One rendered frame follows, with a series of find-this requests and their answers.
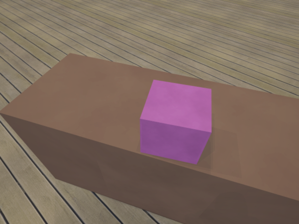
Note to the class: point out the pedestal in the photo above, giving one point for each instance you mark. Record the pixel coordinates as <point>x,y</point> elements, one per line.
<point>82,121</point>

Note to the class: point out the carton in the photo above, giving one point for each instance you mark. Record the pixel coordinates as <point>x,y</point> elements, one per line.
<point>176,121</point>

